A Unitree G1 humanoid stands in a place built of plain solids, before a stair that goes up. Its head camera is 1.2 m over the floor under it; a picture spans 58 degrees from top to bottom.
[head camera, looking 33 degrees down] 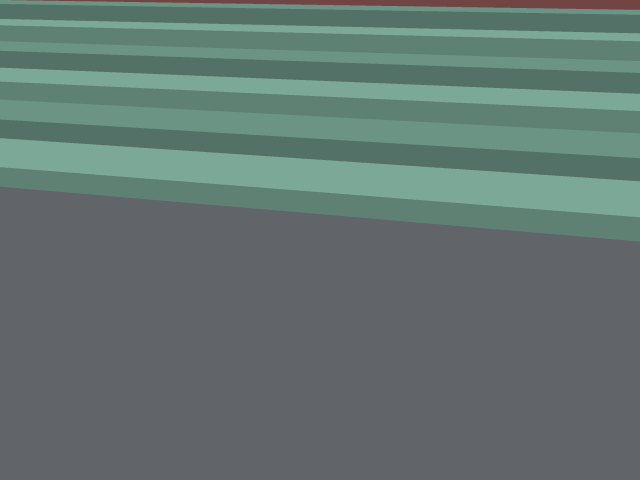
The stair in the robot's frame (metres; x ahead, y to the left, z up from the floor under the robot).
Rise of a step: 0.14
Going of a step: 0.45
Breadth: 7.23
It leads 10 degrees to the right of straight ahead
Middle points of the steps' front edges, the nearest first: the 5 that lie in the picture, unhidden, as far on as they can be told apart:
2.24 0.74 0.14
2.68 0.67 0.27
3.12 0.59 0.41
3.57 0.51 0.55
4.01 0.44 0.68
